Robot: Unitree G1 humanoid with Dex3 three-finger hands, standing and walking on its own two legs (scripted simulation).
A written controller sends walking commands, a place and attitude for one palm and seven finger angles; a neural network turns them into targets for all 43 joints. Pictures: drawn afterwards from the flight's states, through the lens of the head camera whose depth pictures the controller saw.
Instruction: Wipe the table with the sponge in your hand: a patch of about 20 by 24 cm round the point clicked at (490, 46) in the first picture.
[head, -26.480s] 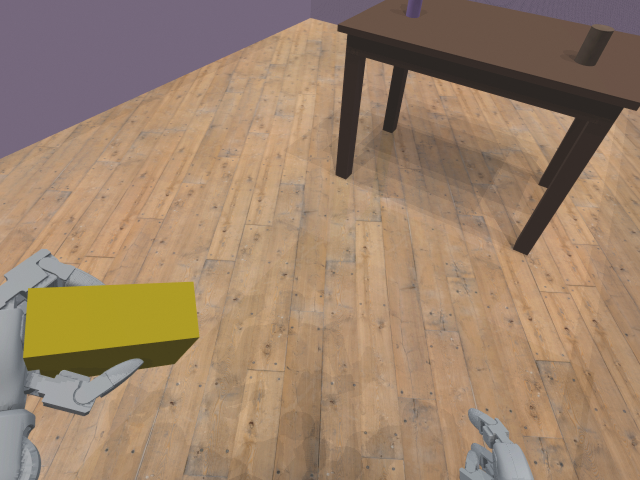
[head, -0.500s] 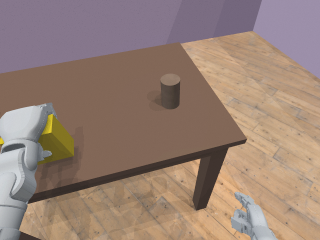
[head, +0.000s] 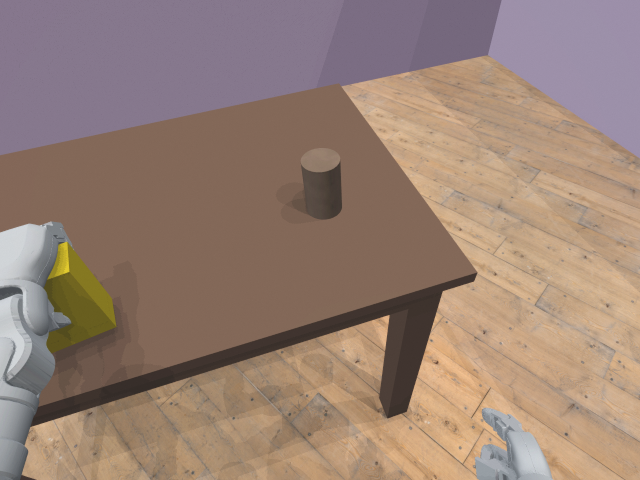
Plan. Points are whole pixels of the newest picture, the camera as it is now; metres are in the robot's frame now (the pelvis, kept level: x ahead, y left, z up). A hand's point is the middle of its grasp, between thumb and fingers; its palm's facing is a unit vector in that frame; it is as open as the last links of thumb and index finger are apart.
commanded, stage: move the sponge above the wiping area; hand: left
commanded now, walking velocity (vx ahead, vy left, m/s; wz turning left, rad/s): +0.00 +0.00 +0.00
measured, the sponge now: (57, 312) +0.27 +0.40 +0.05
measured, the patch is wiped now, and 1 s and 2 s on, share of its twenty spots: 0.00 0.00 0.00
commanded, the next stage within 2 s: lower the sponge onto the table in 1.04 s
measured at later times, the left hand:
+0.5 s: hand (65, 302) +0.28 +0.37 +0.08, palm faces -0.12 -0.04 -0.99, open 9.6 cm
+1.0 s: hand (86, 320) +0.26 +0.34 +0.07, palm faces -0.17 -0.06 -0.98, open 9.6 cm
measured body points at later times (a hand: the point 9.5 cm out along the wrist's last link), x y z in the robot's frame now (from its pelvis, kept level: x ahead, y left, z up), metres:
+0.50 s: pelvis +0.01 +0.01 +0.00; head +0.03 -0.03 +0.45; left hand +0.28 +0.37 +0.13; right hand +0.22 -0.21 -0.11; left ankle +0.03 +0.09 -0.74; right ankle -0.02 -0.10 -0.74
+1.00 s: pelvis +0.00 +0.01 +0.00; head +0.02 -0.02 +0.45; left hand +0.27 +0.34 +0.12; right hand +0.23 -0.21 -0.10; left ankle +0.03 +0.09 -0.74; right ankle -0.02 -0.10 -0.74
